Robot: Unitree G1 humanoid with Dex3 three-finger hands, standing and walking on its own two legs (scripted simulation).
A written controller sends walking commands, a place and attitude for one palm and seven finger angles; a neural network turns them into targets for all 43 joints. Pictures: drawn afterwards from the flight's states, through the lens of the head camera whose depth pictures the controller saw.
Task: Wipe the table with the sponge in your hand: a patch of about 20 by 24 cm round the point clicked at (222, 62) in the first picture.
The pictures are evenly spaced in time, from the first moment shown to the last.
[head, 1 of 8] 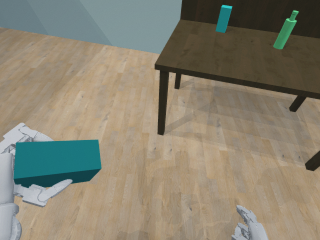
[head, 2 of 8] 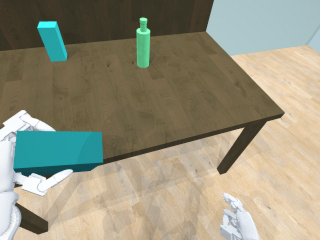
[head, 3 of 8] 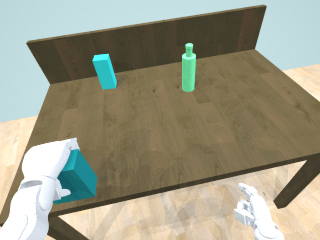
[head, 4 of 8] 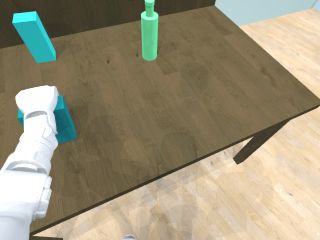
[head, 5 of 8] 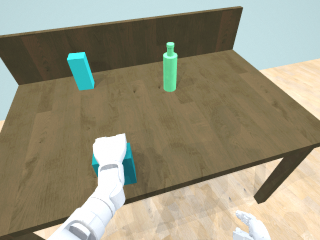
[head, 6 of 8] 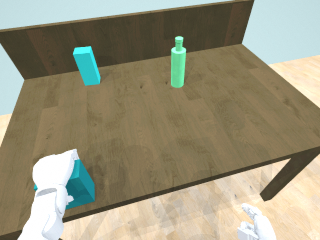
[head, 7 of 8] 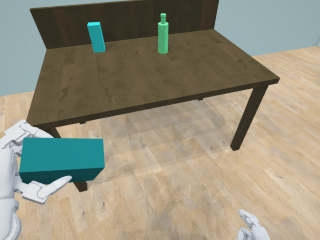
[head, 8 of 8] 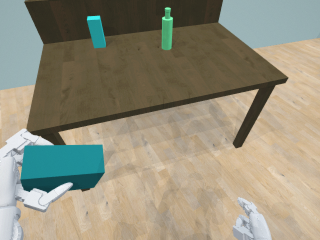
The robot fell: no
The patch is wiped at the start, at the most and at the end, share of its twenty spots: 0.00 1.00 1.00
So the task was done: yes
